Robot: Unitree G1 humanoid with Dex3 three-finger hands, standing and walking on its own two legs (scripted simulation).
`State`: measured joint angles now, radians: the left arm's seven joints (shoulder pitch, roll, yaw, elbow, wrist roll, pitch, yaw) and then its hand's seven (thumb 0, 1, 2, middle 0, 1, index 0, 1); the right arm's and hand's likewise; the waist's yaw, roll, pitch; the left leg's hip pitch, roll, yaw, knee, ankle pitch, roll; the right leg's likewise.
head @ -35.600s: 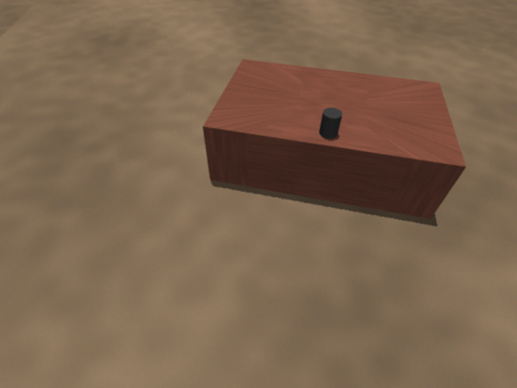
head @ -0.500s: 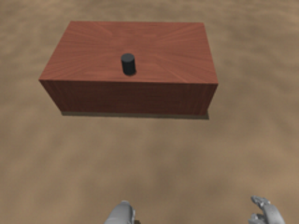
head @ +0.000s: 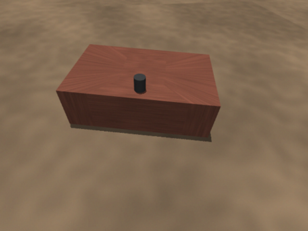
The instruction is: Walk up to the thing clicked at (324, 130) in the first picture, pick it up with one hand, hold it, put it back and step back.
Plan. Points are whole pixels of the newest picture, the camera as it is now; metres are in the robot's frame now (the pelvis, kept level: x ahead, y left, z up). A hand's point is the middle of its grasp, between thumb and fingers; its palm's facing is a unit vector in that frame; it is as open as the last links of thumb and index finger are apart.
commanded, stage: step back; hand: left
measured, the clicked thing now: (139, 83) +1.16 +0.10 -0.35
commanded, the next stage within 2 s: stand in 0.68 s
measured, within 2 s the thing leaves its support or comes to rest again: neither
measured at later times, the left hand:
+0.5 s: hand out of the picture +0.09 +0.31 -0.16, palm faces +0.04 -0.93 -0.37, open 7.4 cm
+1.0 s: hand out of the picture +0.15 +0.27 -0.14, palm faces -0.04 -0.94 -0.33, open 7.4 cm
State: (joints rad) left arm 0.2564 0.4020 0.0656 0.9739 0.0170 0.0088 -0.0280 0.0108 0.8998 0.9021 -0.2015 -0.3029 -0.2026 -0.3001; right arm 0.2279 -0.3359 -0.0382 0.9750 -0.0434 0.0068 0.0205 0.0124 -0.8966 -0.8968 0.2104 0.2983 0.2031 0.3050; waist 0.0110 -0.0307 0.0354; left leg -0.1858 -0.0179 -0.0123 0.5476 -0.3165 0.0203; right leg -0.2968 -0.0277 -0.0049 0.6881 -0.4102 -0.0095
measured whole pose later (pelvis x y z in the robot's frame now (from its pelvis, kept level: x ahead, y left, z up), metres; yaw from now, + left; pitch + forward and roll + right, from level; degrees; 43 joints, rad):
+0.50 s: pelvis +0.04 +0.03 +0.00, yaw +1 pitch -2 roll +0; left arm 0.19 0.41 0.04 1.00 0.00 0.01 0.00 0.01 0.90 0.90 -0.20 -0.30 -0.20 -0.30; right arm 0.14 -0.32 -0.03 0.99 -0.03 -0.01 0.00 0.01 -0.90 -0.90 0.21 0.30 0.20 0.30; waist 0.03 -0.02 0.08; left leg -0.31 0.02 0.00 0.60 -0.26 0.00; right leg -0.28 -0.04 0.02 0.78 -0.51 -0.02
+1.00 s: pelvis +0.05 +0.02 +0.01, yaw +0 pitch -3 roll +0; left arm 0.08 0.35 0.00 1.11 0.00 -0.02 -0.01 0.01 0.90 0.90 -0.20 -0.30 -0.20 -0.30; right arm 0.08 -0.35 -0.01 1.12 0.00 -0.01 0.01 0.01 -0.90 -0.90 0.21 0.30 0.20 0.30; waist -0.01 0.00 0.06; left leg -0.17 0.04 0.02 0.39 -0.17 -0.03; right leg -0.09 -0.03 -0.01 0.39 -0.25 0.02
